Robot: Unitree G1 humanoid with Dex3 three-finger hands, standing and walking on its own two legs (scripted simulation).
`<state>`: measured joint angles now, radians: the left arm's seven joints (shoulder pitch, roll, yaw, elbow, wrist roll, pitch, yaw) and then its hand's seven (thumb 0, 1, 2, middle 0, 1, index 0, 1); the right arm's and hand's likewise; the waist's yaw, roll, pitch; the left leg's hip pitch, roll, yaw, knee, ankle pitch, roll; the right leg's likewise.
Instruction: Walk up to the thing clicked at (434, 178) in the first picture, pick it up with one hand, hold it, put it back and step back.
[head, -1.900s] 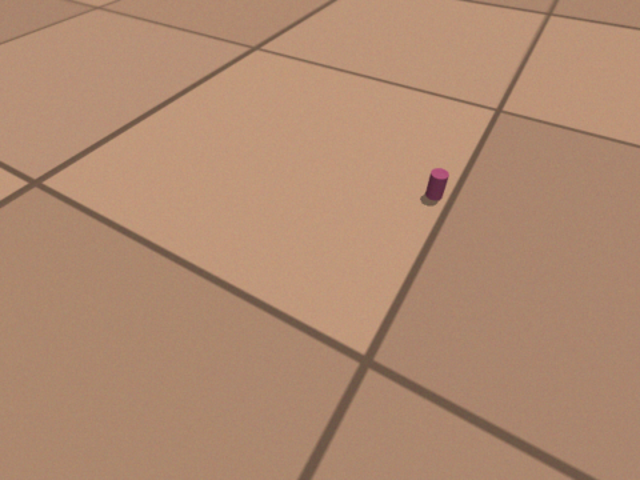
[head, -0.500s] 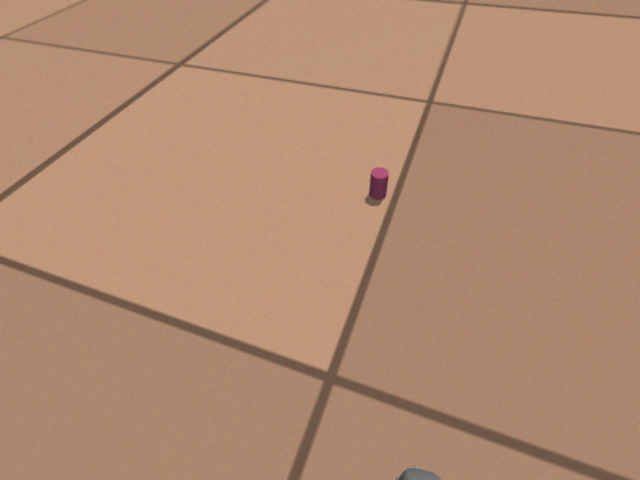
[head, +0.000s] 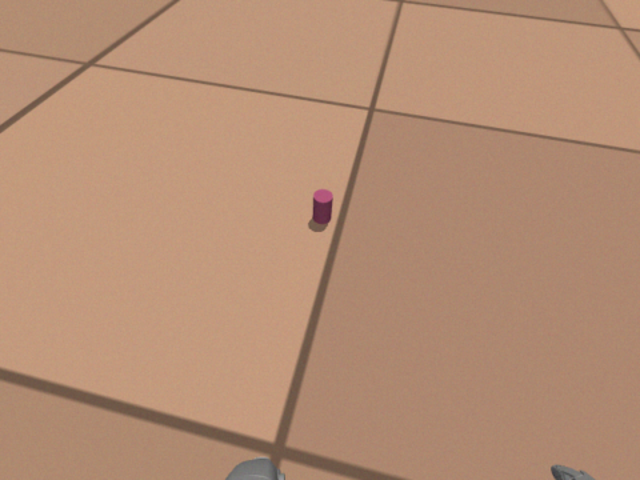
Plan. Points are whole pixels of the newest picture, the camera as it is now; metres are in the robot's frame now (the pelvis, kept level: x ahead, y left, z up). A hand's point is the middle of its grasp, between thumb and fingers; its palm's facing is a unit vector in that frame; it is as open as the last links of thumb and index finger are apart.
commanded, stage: walk up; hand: left
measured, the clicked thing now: (322, 207) +1.21 +0.06 -0.69
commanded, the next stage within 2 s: none
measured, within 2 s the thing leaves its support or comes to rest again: neither
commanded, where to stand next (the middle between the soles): +0.85 -0.10 m, yaw -8 degrees
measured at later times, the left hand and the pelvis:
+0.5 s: hand (231, 297) +0.40 +0.19 -0.11, palm faces -0.16 -0.91 -0.39, open 7.4 cm; pelvis +0.24 -0.06 +0.00, yaw -7 degrees
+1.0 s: hand (229, 249) +0.53 +0.23 -0.14, palm faces -0.19 -0.92 -0.35, open 7.4 cm; pelvis +0.45 -0.04 +0.01, yaw -9 degrees
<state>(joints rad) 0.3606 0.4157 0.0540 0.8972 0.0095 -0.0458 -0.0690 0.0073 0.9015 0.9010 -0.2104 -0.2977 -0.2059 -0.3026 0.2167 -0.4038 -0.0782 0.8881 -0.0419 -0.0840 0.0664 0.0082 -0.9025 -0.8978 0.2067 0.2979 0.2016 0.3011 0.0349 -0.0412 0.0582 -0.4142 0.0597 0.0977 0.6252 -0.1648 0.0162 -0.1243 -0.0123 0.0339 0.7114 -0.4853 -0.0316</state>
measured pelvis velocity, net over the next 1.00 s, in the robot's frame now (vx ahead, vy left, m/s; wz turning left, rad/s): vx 0.45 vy -0.04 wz -0.15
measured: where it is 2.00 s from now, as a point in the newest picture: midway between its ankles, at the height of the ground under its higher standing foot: (358, 307)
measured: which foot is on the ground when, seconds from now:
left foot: down 0.00-0.42, up 0.44-0.84, down 0.86-1.00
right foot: down 0.00-0.00, up 0.02-0.38, down 0.40-0.88, up 0.90-1.00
